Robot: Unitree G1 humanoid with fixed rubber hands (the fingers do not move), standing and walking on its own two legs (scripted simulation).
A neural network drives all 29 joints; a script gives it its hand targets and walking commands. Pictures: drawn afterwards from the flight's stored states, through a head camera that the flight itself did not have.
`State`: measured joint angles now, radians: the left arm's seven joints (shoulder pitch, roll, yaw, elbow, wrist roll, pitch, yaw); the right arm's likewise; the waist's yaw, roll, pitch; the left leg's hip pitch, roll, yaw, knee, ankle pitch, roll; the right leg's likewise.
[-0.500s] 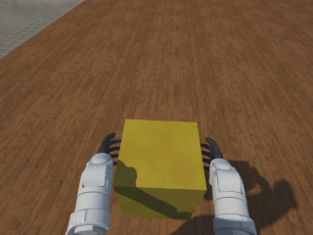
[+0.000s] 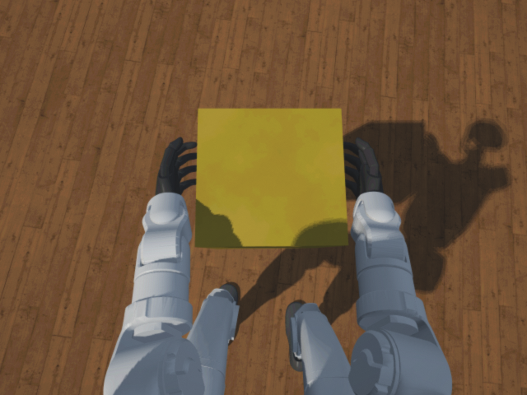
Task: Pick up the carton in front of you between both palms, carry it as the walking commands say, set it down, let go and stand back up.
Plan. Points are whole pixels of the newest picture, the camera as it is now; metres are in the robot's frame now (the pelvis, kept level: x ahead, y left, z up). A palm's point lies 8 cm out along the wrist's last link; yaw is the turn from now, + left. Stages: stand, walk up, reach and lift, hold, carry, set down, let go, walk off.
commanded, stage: set down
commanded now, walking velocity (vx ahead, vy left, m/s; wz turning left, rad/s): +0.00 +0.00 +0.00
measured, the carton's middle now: (267, 191) +0.41 +0.02 -0.16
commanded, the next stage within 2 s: none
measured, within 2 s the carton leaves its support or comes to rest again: rests again in 1.78 s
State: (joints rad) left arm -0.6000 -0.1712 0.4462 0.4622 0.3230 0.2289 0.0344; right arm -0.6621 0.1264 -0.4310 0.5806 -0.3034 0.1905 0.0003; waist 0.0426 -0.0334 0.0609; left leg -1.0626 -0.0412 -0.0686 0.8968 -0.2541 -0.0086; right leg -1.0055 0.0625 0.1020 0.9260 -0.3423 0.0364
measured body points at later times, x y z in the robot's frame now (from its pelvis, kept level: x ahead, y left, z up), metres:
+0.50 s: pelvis -0.01 -0.01 -0.12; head +0.25 +0.02 +0.25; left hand +0.43 +0.21 -0.21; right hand +0.47 -0.09 -0.22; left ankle +0.08 +0.12 -0.67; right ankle +0.05 -0.14 -0.67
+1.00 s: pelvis -0.04 +0.00 -0.24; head +0.29 +0.04 +0.07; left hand +0.46 +0.25 -0.36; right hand +0.51 -0.05 -0.36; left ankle +0.08 +0.12 -0.67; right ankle +0.05 -0.14 -0.67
